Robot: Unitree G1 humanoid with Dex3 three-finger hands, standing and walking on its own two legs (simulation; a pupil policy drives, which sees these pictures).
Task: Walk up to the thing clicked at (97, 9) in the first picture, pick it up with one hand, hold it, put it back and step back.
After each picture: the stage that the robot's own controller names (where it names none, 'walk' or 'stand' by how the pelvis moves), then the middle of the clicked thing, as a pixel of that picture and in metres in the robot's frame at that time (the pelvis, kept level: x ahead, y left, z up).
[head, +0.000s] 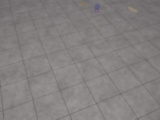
stand; (97, 7) +2.25 -0.29 -0.72
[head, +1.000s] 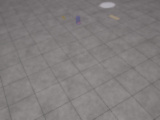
walk; (78, 20) +2.12 +0.10 -0.70
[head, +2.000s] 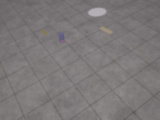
walk; (61, 37) +1.49 +0.30 -0.72
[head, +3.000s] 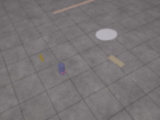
walk; (61, 68) +1.00 +0.24 -0.72
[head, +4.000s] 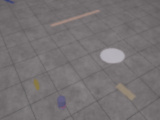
walk; (61, 102) +0.62 +0.14 -0.69
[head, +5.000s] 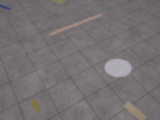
stand; out of the picture +0.40 +0.12 -0.70
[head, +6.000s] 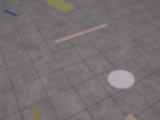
stand; out of the picture +0.37 +0.11 -0.72
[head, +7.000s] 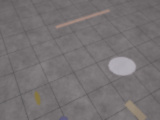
stand; out of the picture +0.41 +0.11 -0.71
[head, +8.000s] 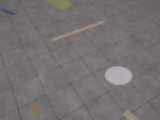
stand; out of the picture +0.38 +0.14 -0.72
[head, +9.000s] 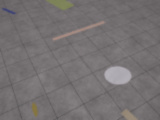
stand; out of the picture +0.40 +0.14 -0.73
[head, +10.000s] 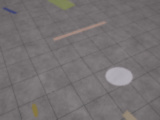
stand; out of the picture +0.39 +0.13 -0.73
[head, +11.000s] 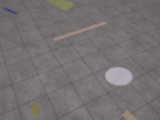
stand; out of the picture +0.40 +0.13 -0.73
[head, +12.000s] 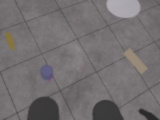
go down; (47, 73) +0.45 +0.15 -0.44
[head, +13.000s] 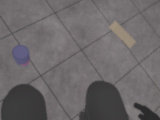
approach; (21, 56) +0.47 +0.20 -0.31
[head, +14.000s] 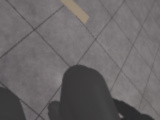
close in; out of the picture +0.45 +0.25 -0.23
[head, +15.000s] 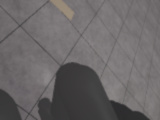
close; out of the picture +0.45 +0.26 -0.23
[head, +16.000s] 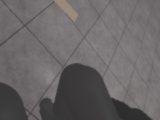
lift; out of the picture +0.39 +0.23 -0.23
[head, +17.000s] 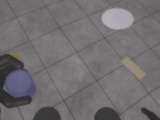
lift; (23, 88) +0.32 +0.18 +0.00
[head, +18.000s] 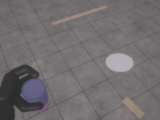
hold; (37, 96) +0.30 +0.15 +0.02
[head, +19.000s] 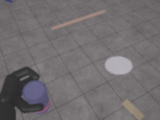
hold; (37, 98) +0.30 +0.15 +0.02
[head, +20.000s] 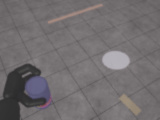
crouch; (39, 93) +0.32 +0.14 -0.01
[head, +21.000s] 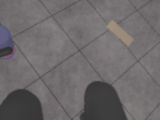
lower; (1, 43) +0.47 +0.20 -0.08
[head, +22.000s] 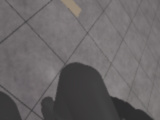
lower; out of the picture +0.42 +0.28 -0.23
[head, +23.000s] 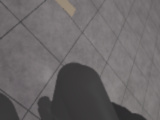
lower; out of the picture +0.43 +0.28 -0.23
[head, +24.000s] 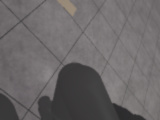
lower; out of the picture +0.43 +0.28 -0.23
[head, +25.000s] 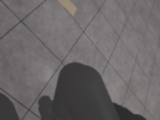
lower; out of the picture +0.43 +0.29 -0.23
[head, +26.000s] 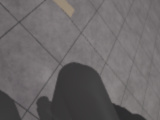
loosen; out of the picture +0.43 +0.26 -0.24
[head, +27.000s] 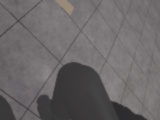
withdraw; out of the picture +0.43 +0.26 -0.24
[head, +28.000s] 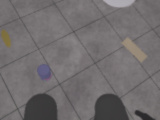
walk; (44, 73) +0.46 +0.17 -0.42
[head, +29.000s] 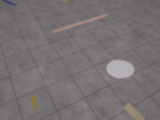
stand; out of the picture +0.39 +0.12 -0.66
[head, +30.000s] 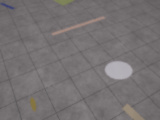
stand; out of the picture +0.39 +0.13 -0.67
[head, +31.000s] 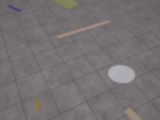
stand; out of the picture +0.40 +0.12 -0.71
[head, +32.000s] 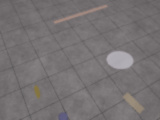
walk; (63, 119) +0.43 +0.10 -0.70
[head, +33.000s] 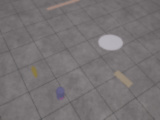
walk; (60, 93) +0.60 +0.12 -0.71
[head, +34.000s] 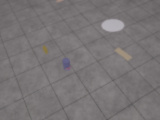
walk; (66, 64) +0.93 +0.17 -0.70
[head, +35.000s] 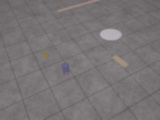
stand; (65, 68) +0.99 +0.13 -0.71
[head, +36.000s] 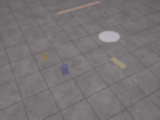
stand; (64, 70) +1.01 +0.15 -0.73
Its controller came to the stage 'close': yes
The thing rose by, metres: 0.72
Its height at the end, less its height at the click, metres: +0.00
